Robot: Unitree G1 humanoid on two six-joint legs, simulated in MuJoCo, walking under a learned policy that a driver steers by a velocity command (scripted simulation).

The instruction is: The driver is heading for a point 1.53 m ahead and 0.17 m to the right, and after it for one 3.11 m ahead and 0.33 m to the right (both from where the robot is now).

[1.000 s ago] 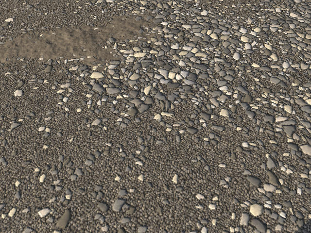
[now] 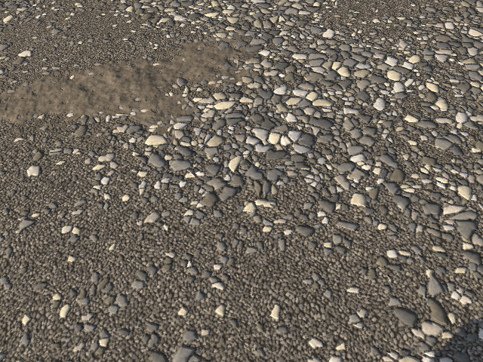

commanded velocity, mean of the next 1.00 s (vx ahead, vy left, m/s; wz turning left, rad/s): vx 0.29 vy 0.00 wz -0.13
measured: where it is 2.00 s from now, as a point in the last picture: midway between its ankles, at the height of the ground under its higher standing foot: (269, 341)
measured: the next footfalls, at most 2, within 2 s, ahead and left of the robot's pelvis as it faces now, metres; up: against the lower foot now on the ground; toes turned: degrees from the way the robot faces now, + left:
left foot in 0.26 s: +0.33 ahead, +0.14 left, +0.00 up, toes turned +2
right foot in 0.74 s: +0.53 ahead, -0.08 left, +0.00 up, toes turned -3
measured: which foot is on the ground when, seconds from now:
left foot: up 0.00-0.24, down 0.26-0.76, up 0.78-1.00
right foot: down 0.00-0.28, up 0.30-0.72, down 0.74-1.00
